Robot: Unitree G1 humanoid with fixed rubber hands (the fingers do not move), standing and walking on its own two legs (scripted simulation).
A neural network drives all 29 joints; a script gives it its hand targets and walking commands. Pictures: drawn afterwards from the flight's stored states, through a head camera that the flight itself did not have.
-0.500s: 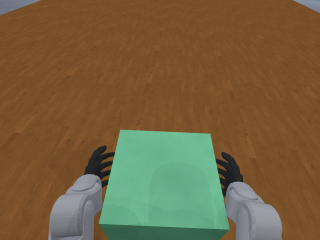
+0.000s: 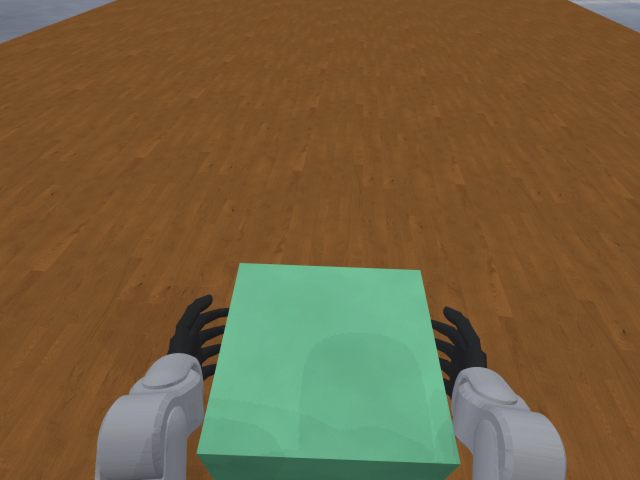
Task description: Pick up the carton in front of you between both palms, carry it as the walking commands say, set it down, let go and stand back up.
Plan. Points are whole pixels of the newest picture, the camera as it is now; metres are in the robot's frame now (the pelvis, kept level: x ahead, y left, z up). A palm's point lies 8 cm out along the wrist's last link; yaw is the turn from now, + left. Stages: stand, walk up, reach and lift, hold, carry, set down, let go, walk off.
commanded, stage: carry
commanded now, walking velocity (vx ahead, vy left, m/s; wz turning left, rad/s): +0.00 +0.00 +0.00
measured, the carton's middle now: (324, 396) +0.24 +0.00 +0.03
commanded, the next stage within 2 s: hold in 1.32 s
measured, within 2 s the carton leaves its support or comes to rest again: neither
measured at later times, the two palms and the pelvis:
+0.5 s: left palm (192, 392) +0.22 +0.15 +0.06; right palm (462, 404) +0.22 -0.15 +0.06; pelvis -0.04 +0.00 +0.00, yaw +0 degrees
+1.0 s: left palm (205, 379) +0.25 +0.14 +0.04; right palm (452, 390) +0.25 -0.16 +0.04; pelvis -0.04 -0.01 +0.00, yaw +0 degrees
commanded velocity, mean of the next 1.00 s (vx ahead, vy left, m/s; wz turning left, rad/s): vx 0.00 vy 0.00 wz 0.00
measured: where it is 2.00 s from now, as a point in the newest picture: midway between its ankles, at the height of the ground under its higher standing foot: outside the picture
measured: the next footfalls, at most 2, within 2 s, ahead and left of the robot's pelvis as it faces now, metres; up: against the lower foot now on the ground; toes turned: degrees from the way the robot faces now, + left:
none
